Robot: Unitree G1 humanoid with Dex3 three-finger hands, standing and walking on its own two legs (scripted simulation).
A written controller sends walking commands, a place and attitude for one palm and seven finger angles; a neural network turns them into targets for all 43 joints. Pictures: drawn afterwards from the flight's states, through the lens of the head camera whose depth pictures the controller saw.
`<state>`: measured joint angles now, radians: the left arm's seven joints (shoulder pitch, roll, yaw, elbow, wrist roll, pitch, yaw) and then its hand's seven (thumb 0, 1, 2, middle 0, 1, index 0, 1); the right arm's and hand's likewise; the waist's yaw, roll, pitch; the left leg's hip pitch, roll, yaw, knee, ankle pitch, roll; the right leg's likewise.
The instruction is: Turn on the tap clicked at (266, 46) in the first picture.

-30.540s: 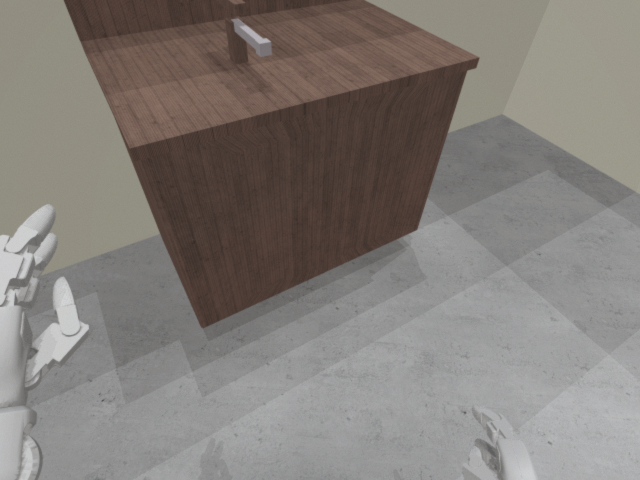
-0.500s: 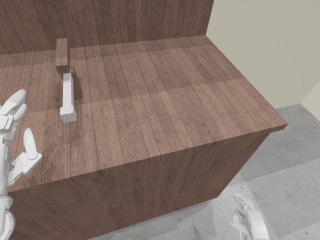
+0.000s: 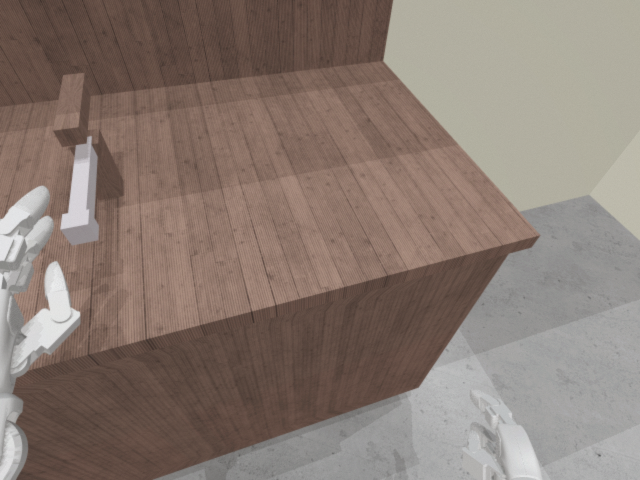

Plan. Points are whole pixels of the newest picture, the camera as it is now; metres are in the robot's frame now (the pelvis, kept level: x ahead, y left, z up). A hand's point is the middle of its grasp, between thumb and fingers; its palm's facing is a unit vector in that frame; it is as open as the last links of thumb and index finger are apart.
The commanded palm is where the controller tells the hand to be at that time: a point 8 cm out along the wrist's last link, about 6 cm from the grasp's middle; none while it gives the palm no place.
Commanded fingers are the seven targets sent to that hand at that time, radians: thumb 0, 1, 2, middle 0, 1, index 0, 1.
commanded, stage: shuffle to correct the standing spot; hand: left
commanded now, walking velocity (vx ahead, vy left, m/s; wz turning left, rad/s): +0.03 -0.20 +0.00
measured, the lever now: (80, 227) +0.34 +0.31 +0.13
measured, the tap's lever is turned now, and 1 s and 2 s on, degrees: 0 0 0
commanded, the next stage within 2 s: come to a stop and stand still in 1.02 s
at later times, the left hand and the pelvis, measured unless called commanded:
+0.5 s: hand (90, 324) +0.21 +0.23 +0.16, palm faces +0.35 -0.85 -0.38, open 7.4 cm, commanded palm +0.16 +0.27 +0.18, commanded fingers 0.00 0.90 0.90 -0.20 -0.30 -0.20 -0.30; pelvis +0.00 -0.02 -0.01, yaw +0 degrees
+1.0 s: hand (100, 310) +0.23 +0.23 +0.16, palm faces +0.36 -0.85 -0.39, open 7.4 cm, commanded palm +0.17 +0.26 +0.18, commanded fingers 0.00 0.90 0.90 -0.20 -0.30 -0.20 -0.30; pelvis +0.01 -0.02 -0.01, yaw +1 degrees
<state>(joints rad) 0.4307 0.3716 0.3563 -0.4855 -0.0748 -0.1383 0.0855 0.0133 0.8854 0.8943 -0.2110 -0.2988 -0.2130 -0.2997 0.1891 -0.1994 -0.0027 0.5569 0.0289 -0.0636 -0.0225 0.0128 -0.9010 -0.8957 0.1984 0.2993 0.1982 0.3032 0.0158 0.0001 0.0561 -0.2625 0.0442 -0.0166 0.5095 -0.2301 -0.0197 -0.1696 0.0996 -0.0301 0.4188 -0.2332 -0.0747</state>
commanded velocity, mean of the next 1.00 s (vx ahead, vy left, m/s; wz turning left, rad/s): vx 0.01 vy -0.20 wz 0.00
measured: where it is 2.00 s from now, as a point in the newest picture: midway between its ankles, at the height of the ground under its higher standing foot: outside the picture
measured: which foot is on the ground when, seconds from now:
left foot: down 0.00-1.00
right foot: down 0.00-1.00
